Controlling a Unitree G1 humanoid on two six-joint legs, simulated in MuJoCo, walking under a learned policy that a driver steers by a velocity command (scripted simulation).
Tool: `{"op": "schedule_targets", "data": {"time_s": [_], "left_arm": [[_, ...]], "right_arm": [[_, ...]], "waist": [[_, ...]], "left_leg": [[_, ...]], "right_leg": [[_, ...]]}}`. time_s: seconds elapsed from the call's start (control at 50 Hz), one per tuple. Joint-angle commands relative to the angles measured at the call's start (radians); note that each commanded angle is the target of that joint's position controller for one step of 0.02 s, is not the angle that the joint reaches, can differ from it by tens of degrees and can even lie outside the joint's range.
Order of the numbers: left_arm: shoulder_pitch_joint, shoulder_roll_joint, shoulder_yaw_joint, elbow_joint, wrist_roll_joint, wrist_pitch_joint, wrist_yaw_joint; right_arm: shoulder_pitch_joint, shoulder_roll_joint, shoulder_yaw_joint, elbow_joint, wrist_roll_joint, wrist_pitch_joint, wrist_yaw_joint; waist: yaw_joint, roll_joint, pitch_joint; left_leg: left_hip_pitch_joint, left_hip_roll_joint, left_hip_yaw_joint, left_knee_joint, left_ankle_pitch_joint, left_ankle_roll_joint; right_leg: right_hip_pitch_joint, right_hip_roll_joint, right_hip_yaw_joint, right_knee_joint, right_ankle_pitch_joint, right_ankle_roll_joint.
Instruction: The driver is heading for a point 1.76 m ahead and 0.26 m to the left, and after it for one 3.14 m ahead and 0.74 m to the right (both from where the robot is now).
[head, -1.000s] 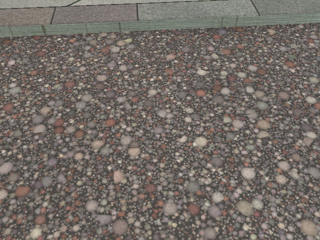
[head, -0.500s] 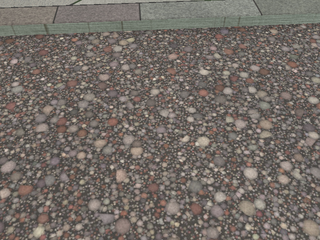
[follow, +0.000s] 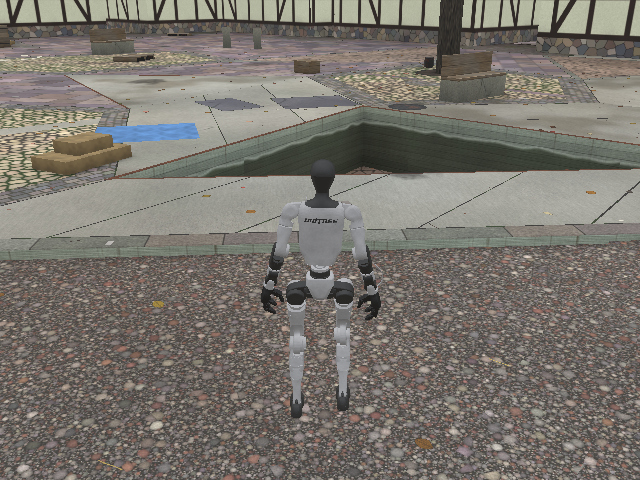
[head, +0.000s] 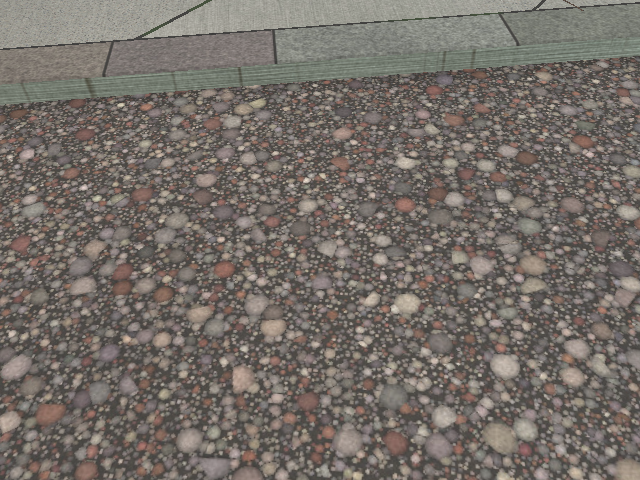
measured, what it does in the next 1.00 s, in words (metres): walks ahead: left foot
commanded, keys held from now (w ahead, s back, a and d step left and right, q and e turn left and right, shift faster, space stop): w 0.04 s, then no key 0.96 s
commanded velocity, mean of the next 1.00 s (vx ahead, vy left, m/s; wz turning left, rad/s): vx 0.09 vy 0.00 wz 0.00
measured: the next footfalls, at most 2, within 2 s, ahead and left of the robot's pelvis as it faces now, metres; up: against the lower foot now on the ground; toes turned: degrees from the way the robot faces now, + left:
left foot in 0.44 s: +0.21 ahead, +0.08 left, +0.00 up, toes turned +1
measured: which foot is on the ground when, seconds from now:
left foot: down 0.00-0.08, up 0.10-0.42, down 0.44-1.00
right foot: down 0.00-1.00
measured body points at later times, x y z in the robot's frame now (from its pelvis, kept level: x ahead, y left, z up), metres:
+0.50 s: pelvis +0.12 -0.03 -0.01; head +0.14 -0.03 +0.44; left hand +0.11 +0.21 -0.16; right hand +0.25 -0.28 -0.14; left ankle +0.17 +0.08 -0.74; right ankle +0.02 -0.13 -0.74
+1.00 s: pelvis +0.12 -0.02 -0.01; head +0.13 -0.02 +0.44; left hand +0.09 +0.22 -0.17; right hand +0.21 -0.27 -0.16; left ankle +0.17 +0.08 -0.74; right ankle +0.02 -0.13 -0.74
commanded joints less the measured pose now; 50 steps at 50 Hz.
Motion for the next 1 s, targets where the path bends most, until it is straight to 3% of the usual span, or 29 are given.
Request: {"op": "schedule_targets", "data": {"time_s": [0.02, 0.06, 0.08, 0.1, 0.12, 0.14, 0.16, 0.2, 0.24, 0.28, 0.34, 0.38, 0.42, 0.44, 0.46, 0.48, 0.5, 0.54, 0.64, 0.8, 1.0], "left_arm": [[-0.020, 0.063, 0.017, -0.041, -0.004, -0.041, -0.011], [0.122, 0.064, 0.030, 0.025, 0.004, -0.032, -0.011], [0.186, 0.091, 0.037, 0.032, 0.009, -0.027, -0.007], [0.265, 0.195, 0.055, 0.027, 0.015, -0.022, 0.002], [0.305, 0.243, 0.056, 0.036, 0.036, -0.034, -0.010], [0.218, 0.189, 0.038, 0.012, 0.032, -0.049, -0.014], [0.140, 0.146, 0.026, -0.015, 0.028, -0.056, -0.017], [0.061, 0.121, 0.013, -0.045, 0.024, -0.049, -0.018], [0.083, 0.076, -0.006, -0.032, 0.039, -0.037, -0.008], [0.072, 0.093, -0.010, -0.031, 0.047, -0.029, 0.005], [0.083, 0.155, 0.004, -0.026, 0.038, -0.014, 0.012], [0.065, 0.144, 0.004, -0.025, 0.022, -0.007, 0.010], [0.076, 0.128, 0.006, -0.013, 0.008, -0.003, 0.005], [0.107, 0.126, 0.009, -0.009, 0.023, -0.006, 0.003], [0.207, 0.088, 0.006, 0.008, 0.040, -0.008, 0.001], [0.228, 0.040, -0.005, 0.022, 0.040, 0.000, 0.007], [0.188, 0.055, -0.002, 0.015, 0.033, 0.011, 0.011], [0.137, 0.083, 0.003, 0.000, 0.029, 0.034, 0.022], [0.138, 0.087, 0.003, 0.010, 0.033, 0.056, 0.028], [0.124, 0.070, 0.001, 0.020, 0.032, 0.065, 0.029], [0.149, 0.049, -0.005, 0.026, 0.034, 0.048, 0.030]], "right_arm": [[-0.078, -0.172, -0.035, -0.072, 0.020, -0.014, 0.002], [-0.067, -0.153, -0.029, -0.077, 0.016, -0.004, 0.006], [-0.077, -0.100, -0.012, -0.085, 0.005, -0.007, 0.009], [-0.071, -0.031, 0.006, -0.107, -0.022, -0.015, 0.008], [-0.060, -0.035, 0.002, -0.120, -0.007, -0.023, 0.001], [-0.056, -0.076, -0.008, -0.117, 0.011, -0.026, 0.000], [-0.066, -0.094, -0.013, -0.110, 0.012, -0.028, 0.006], [-0.085, -0.103, -0.027, -0.101, -0.005, -0.023, 0.005], [-0.103, -0.061, -0.023, -0.100, -0.006, -0.013, 0.011], [-0.147, -0.016, -0.008, -0.112, -0.005, -0.005, 0.010], [-0.209, -0.030, -0.003, -0.128, -0.007, 0.011, 0.005], [-0.207, -0.048, -0.006, -0.123, -0.007, 0.021, 0.004], [-0.184, -0.075, -0.016, -0.109, -0.025, 0.022, 0.002], [-0.152, -0.129, -0.032, -0.100, -0.029, 0.023, -0.005], [-0.160, -0.167, -0.039, -0.101, -0.025, 0.024, -0.006], [-0.163, -0.101, -0.028, -0.090, -0.017, 0.028, -0.001], [-0.179, -0.069, -0.024, -0.086, -0.011, 0.029, 0.006], [-0.229, -0.067, -0.025, -0.093, -0.017, 0.025, 0.014], [-0.241, -0.071, -0.032, -0.069, -0.013, 0.013, 0.018], [-0.257, -0.067, -0.037, -0.039, -0.013, 0.031, 0.004], [-0.258, -0.056, -0.037, -0.019, -0.015, 0.048, -0.009]], "waist": [[0.054, 0.076, 0.113], [0.099, 0.039, 0.080], [0.120, -0.051, 0.057], [0.118, -0.302, -0.002], [0.117, -0.342, -0.014], [0.068, -0.194, 0.053], [0.044, -0.143, 0.075], [0.019, -0.121, 0.072], [0.011, -0.135, 0.048], [0.007, -0.133, 0.029], [0.026, -0.139, -0.001], [0.014, -0.139, 0.007], [-0.008, -0.088, 0.018], [0.000, -0.032, -0.010], [0.062, 0.047, -0.057], [0.053, 0.069, -0.083], [0.039, 0.045, -0.052], [0.036, 0.016, -0.016], [0.040, -0.003, -0.051], [0.035, -0.027, -0.004], [0.024, -0.029, 0.063]], "left_leg": [[-0.130, 0.207, -0.221, -0.235, -0.213, 0.136], [-0.251, 0.131, -0.133, -0.098, -0.142, 0.111], [-0.305, 0.070, -0.059, 0.090, -0.029, 0.065], [-0.447, -0.028, 0.061, 0.434, -0.151, -0.016], [-0.534, -0.061, -0.016, 0.646, -0.327, -0.026], [-0.582, 0.001, -0.075, 0.767, -0.294, -0.020], [-0.576, 0.032, -0.079, 0.781, -0.213, -0.012], [-0.530, 0.073, -0.049, 0.677, -0.085, -0.012], [-0.431, 0.066, -0.018, 0.553, 0.001, -0.026], [-0.336, 0.053, 0.002, 0.376, 0.048, -0.039], [-0.225, 0.026, 0.029, 0.235, 0.082, -0.043], [-0.169, 0.024, 0.026, 0.158, 0.139, -0.024], [-0.057, 0.028, 0.010, 0.000, 0.330, 0.014], [0.038, 0.084, -0.048, 0.009, 0.583, 0.036], [0.156, 0.132, -0.087, 0.091, 0.754, 0.094], [0.178, 0.151, -0.109, 0.118, 0.728, 0.140], [0.139, 0.136, -0.118, 0.114, 0.655, 0.140], [0.071, 0.112, -0.108, 0.099, 0.591, 0.115], [0.036, 0.088, -0.075, 0.115, 0.648, 0.099], [0.008, 0.067, -0.059, 0.085, 0.477, 0.082], [-0.002, 0.050, -0.052, 0.041, 0.264, 0.054]], "right_leg": [[0.038, -0.011, -0.031, -0.220, 0.118, -0.008], [0.276, 0.056, -0.075, -0.317, 0.253, 0.021], [0.361, -0.028, 0.052, -0.382, 0.240, 0.003], [0.457, -0.249, 0.374, -0.481, 0.362, -0.080], [0.424, -0.396, 0.631, -0.550, 0.423, -0.222], [0.376, -0.394, 0.577, -0.524, 0.481, -0.236], [0.330, -0.338, 0.439, -0.502, 0.583, -0.193], [0.297, -0.250, 0.257, -0.504, 0.756, -0.124], [0.262, -0.186, 0.144, -0.496, 0.903, -0.097], [0.230, -0.153, 0.077, -0.475, 0.982, -0.095], [0.208, -0.173, 0.082, -0.453, 1.013, -0.116], [0.197, -0.185, 0.101, -0.439, 0.947, -0.118], [0.172, -0.146, 0.098, -0.403, 0.800, -0.076], [0.148, -0.101, 0.076, -0.366, 0.672, -0.039], [0.072, -0.036, 0.045, -0.359, 0.476, 0.002], [0.054, -0.019, 0.026, -0.359, 0.340, 0.035], [0.056, -0.006, 0.018, -0.358, 0.302, 0.052], [0.062, -0.001, 0.016, -0.345, 0.319, 0.055], [0.162, -0.018, 0.026, -0.344, 0.426, 0.046], [0.145, -0.018, 0.017, -0.368, 0.332, 0.044], [0.061, -0.025, 0.018, -0.412, 0.168, 0.035]]}}
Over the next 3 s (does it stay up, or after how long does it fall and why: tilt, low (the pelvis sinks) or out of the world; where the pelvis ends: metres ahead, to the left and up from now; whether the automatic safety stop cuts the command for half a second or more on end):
stays up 0.47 0.01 -0.01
